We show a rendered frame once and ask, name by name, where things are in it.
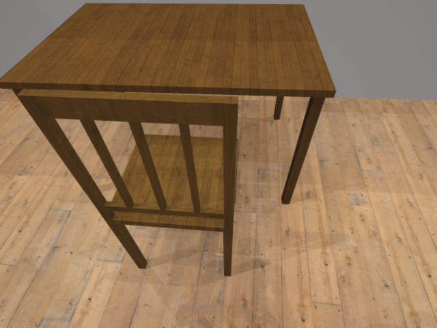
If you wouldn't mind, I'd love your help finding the chair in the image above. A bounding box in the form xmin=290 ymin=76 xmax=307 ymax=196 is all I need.
xmin=17 ymin=89 xmax=238 ymax=276

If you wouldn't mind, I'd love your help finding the table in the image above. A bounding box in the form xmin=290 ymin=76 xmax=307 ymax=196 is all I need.
xmin=0 ymin=3 xmax=336 ymax=204

